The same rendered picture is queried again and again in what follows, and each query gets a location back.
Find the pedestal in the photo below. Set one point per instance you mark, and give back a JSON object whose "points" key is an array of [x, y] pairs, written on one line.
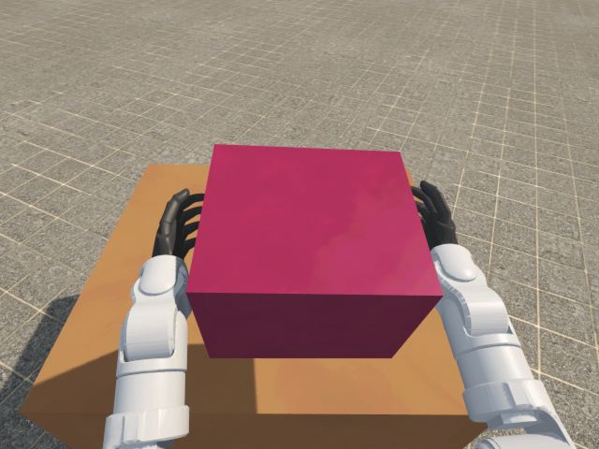
{"points": [[410, 401]]}

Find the carton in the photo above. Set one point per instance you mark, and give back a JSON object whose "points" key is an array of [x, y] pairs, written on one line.
{"points": [[309, 253]]}

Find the robot left forearm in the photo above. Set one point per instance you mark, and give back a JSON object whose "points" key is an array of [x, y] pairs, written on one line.
{"points": [[149, 410]]}

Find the left robot hand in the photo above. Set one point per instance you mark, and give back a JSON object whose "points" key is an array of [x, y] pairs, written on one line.
{"points": [[171, 233]]}

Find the robot right forearm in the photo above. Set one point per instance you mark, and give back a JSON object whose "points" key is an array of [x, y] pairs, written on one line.
{"points": [[499, 386]]}

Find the right robot hand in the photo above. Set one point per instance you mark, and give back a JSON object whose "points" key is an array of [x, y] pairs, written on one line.
{"points": [[436, 216]]}

